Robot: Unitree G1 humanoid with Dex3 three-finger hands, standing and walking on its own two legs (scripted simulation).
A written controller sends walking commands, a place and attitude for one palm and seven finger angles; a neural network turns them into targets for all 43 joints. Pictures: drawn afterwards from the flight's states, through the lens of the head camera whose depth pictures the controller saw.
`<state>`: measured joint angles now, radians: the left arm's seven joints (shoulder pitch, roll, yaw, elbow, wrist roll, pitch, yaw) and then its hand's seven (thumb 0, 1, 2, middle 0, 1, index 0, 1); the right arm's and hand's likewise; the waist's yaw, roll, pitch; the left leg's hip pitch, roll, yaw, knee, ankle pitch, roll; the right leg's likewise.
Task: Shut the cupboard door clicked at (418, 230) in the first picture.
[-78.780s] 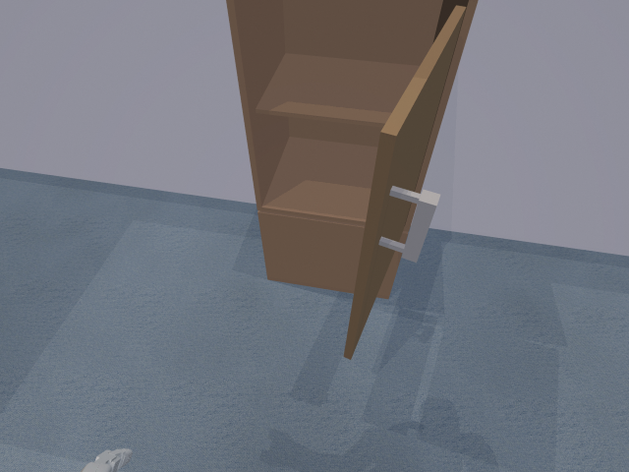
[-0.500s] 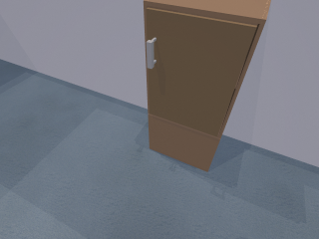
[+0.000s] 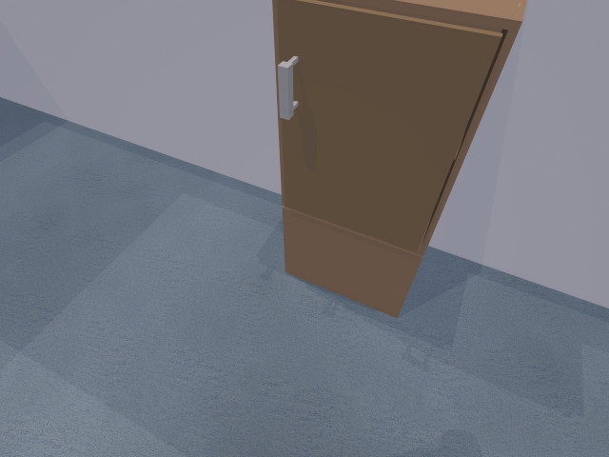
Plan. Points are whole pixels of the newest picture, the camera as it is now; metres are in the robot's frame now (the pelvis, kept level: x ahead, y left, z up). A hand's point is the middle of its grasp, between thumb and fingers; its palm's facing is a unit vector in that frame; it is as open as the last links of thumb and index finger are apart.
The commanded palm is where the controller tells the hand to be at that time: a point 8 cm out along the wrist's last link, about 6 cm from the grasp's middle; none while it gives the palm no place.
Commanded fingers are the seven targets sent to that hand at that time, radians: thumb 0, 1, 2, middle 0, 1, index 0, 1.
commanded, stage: look to check the result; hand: left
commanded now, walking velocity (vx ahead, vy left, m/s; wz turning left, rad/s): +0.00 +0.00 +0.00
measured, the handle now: (290, 87) +0.84 +0.08 +0.06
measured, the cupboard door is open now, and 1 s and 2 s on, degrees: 0 0 0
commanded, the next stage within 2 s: stand and wait in 0.24 s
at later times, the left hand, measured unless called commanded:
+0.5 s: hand out of the picture +0.00 +0.16 -0.18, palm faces +0.04 -0.99 -0.17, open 7.4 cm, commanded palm none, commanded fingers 0.00 0.90 0.90 -0.20 -0.30 -0.20 -0.30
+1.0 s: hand out of the picture +0.01 +0.16 -0.18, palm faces +0.05 -0.98 -0.18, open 7.4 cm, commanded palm none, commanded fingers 0.00 0.90 0.90 -0.20 -0.30 -0.20 -0.30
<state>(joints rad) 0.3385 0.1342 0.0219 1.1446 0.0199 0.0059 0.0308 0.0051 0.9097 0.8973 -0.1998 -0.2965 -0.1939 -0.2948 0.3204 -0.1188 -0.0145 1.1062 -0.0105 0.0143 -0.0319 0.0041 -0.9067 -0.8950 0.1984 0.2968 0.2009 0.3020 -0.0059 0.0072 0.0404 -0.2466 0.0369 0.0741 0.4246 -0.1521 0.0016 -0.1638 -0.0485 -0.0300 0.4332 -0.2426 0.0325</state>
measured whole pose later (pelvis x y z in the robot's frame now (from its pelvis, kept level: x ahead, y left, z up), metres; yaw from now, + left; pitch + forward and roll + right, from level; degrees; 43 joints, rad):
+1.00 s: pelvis +0.04 -0.01 +0.00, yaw +1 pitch -1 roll +0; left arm 0.31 0.14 0.02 1.15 0.02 -0.01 0.03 0.00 0.91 0.90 -0.20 -0.30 -0.19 -0.29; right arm 0.27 -0.14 -0.01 1.12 -0.01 0.01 -0.04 0.01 -0.91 -0.89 0.20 0.30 0.20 0.30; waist 0.00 -0.01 0.05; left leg -0.19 0.04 0.06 0.40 -0.19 -0.02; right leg -0.08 -0.04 -0.05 0.38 -0.27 0.02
